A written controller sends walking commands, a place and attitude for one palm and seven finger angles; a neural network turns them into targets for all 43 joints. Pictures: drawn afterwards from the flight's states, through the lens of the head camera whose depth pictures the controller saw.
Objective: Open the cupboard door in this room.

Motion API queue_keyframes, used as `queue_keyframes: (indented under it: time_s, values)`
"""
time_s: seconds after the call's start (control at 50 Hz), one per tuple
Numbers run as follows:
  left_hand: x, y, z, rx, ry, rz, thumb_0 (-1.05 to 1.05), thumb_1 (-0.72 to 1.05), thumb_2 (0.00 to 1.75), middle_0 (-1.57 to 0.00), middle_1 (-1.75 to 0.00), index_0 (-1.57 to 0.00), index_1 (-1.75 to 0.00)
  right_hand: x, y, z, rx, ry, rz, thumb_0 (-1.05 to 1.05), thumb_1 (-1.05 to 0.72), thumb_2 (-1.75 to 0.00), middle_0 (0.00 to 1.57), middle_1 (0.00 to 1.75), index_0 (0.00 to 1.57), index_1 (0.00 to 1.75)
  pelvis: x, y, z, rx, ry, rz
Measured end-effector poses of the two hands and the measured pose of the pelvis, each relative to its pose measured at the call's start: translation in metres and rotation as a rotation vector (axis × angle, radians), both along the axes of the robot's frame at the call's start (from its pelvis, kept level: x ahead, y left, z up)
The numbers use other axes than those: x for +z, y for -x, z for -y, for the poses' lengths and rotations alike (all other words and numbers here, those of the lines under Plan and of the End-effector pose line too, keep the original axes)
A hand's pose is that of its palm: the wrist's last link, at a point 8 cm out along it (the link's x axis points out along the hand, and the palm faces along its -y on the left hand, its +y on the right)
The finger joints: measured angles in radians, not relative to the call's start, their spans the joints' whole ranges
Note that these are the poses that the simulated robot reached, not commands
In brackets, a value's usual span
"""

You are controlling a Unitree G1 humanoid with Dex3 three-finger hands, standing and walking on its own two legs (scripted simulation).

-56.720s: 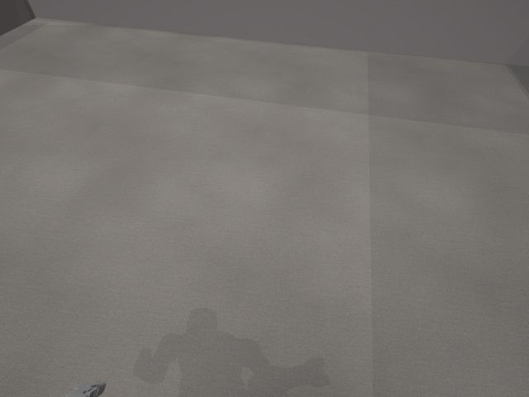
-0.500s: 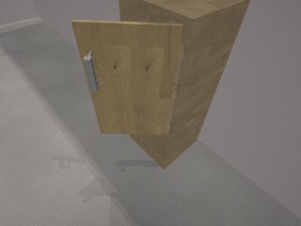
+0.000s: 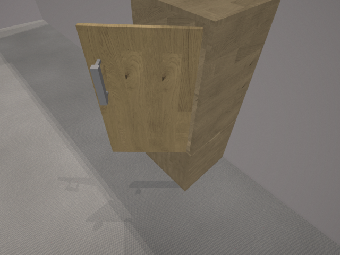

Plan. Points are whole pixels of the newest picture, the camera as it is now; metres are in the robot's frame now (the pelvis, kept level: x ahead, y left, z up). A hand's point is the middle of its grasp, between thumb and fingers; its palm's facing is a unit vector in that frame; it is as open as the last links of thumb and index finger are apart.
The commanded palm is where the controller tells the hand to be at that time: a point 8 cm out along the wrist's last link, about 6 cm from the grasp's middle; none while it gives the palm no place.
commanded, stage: look again from close up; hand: left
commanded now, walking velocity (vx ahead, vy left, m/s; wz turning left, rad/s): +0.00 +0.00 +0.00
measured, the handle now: (101, 82) +0.60 +0.27 +0.08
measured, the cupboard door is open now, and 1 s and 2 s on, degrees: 47 47 47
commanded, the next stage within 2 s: shuffle to correct the standing spot in 0.02 s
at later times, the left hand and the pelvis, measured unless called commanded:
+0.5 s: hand out of the picture +0.00 +0.18 -0.19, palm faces +0.06 -0.99 -0.12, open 7.4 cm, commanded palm none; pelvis +0.04 +0.03 -0.01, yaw +0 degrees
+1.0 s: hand out of the picture +0.14 +0.19 -0.18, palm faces +0.03 -0.97 -0.22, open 7.2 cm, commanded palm none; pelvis +0.07 +0.01 -0.01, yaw +0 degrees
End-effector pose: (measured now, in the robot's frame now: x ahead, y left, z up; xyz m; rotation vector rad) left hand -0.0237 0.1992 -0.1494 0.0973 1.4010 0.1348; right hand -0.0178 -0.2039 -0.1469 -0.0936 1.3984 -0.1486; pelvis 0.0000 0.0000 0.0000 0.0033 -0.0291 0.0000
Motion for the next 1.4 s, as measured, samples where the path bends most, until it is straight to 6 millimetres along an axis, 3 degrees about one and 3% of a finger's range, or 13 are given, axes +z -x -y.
queue_keyframes:
  time_s: [0.28, 0.46, 0.52, 0.6, 0.7, 0.82, 0.92, 1.04, 1.22, 1.3, 1.4]
  values:
    - [-0.004, -0.003, 0.003, 0.025, 0.009, 0.003, 0.01, 0.91, 0.90, -0.20, -0.30, -0.20, -0.30, -0.002, -0.001, 0.004, 0.012, -0.001, -0.027, 0.00, -0.91, -0.90, 0.20, 0.30, 0.20, 0.30, -0.003, -0.009, 0.002, 0.007, 0.007, -0.002]
    - [-0.016, -0.005, -0.022, 0.065, 0.031, -0.054, 0.01, 0.91, 0.90, -0.20, -0.30, -0.20, -0.30, 0.004, -0.016, -0.006, 0.007, 0.057, -0.025, 0.00, -0.91, -0.90, 0.20, 0.30, 0.20, 0.30, -0.010, -0.036, -0.021, 0.006, 0.013, -0.009]
    - [-0.012, -0.024, -0.032, 0.023, 0.026, -0.063, 0.01, 0.91, 0.90, -0.20, -0.30, -0.20, -0.30, 0.006, -0.016, -0.016, -0.019, 0.058, -0.022, 0.00, -0.91, -0.90, 0.20, 0.30, 0.20, 0.30, -0.007, -0.044, -0.027, -0.007, 0.010, -0.014]
    - [-0.005, -0.067, -0.040, -0.005, 0.004, -0.003, 0.01, 0.92, 0.90, -0.20, -0.30, -0.20, -0.30, 0.011, -0.012, -0.033, -0.022, 0.032, -0.073, 0.00, -0.91, -0.90, 0.20, 0.30, 0.20, 0.30, -0.001, -0.054, -0.030, 0.002, 0.010, -0.017]
    - [-0.002, -0.108, -0.055, -0.011, -0.055, 0.059, 0.03, 0.95, 0.90, -0.20, -0.30, -0.20, -0.30, 0.003, -0.017, -0.045, -0.027, -0.012, -0.130, 0.00, -0.91, -0.90, 0.20, 0.30, 0.20, 0.30, -0.004, -0.067, -0.027, 0.014, -0.004, -0.010]
    - [0.000, -0.138, -0.050, -0.035, -0.075, 0.094, 0.02, 0.94, 0.90, -0.20, -0.30, -0.20, -0.30, -0.009, -0.049, -0.042, -0.050, -0.032, -0.090, 0.00, -0.90, -0.90, 0.20, 0.30, 0.20, 0.30, -0.008, -0.076, -0.023, 0.004, -0.007, -0.013]
    - [0.002, -0.150, -0.044, -0.035, -0.080, 0.124, 0.01, 0.94, 0.90, -0.20, -0.30, -0.20, -0.30, -0.012, -0.076, -0.024, -0.028, -0.003, -0.027, 0.01, -0.92, -0.90, 0.21, 0.30, 0.20, 0.30, -0.009, -0.074, -0.018, 0.002, -0.014, -0.013]
    - [0.003, -0.148, -0.036, -0.037, -0.089, 0.152, 0.00, 0.94, 0.90, -0.20, -0.30, -0.20, -0.30, -0.010, -0.096, 0.005, -0.008, 0.033, 0.042, 0.02, -0.92, -0.90, 0.20, 0.30, 0.20, 0.30, -0.010, -0.071, -0.010, 0.003, -0.009, -0.011]
    - [0.014, -0.116, -0.028, -0.047, -0.114, 0.111, 0.00, 0.92, 0.90, -0.20, -0.30, -0.20, -0.30, -0.012, -0.123, 0.027, 0.046, 0.015, 0.182, 0.00, -0.91, -0.90, 0.20, 0.30, 0.20, 0.30, -0.009, -0.067, 0.003, 0.001, -0.014, 0.010]
    - [0.018, -0.102, -0.020, -0.041, -0.115, 0.080, 0.01, 0.92, 0.90, -0.20, -0.30, -0.20, -0.30, -0.013, -0.118, 0.032, 0.058, 0.000, 0.167, 0.00, -0.92, -0.90, 0.20, 0.30, 0.20, 0.30, -0.006, -0.066, 0.011, 0.004, -0.017, 0.007]
    - [0.020, -0.091, -0.009, -0.027, -0.109, 0.050, 0.01, 0.91, 0.90, -0.20, -0.30, -0.20, -0.30, -0.015, -0.097, 0.038, 0.064, -0.017, 0.093, 0.00, -0.92, -0.90, 0.20, 0.30, 0.20, 0.30, -0.004, -0.065, 0.020, 0.010, -0.018, 0.001]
